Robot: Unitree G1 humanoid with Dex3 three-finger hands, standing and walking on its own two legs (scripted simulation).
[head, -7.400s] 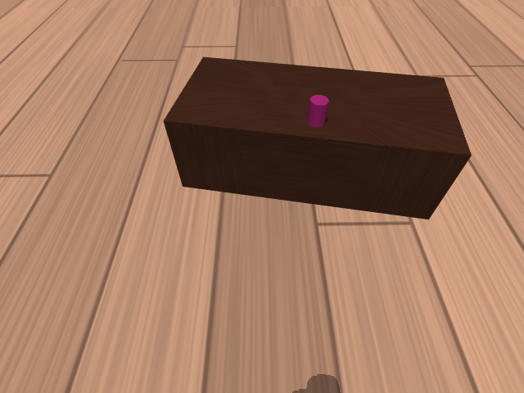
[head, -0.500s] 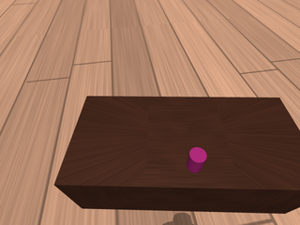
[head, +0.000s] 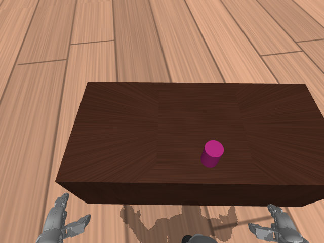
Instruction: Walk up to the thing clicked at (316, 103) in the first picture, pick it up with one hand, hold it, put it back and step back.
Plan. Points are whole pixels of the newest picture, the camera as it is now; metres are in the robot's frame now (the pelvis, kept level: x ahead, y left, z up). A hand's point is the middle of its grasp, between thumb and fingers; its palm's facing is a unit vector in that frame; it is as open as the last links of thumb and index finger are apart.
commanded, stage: go down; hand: right
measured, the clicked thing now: (211, 154) +0.46 -0.18 -0.29
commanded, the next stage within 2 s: none
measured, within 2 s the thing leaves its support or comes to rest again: neither
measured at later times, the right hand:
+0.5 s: hand (275, 226) +0.17 -0.27 -0.12, palm faces +0.11 +0.95 -0.30, open 17.3 cm
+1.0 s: hand (288, 209) +0.21 -0.30 -0.09, palm faces +0.16 +0.95 -0.28, open 17.7 cm
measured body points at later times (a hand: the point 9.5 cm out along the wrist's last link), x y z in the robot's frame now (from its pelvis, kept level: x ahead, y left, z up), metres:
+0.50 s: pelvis +0.02 +0.02 -0.01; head +0.06 +0.02 +0.43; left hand +0.18 +0.29 -0.09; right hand +0.17 -0.32 -0.10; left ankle -0.03 +0.14 -0.73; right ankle +0.06 -0.11 -0.73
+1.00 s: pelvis +0.02 +0.02 -0.02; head +0.07 +0.01 +0.42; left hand +0.18 +0.29 -0.07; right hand +0.20 -0.35 -0.07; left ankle -0.03 +0.14 -0.73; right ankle +0.06 -0.11 -0.73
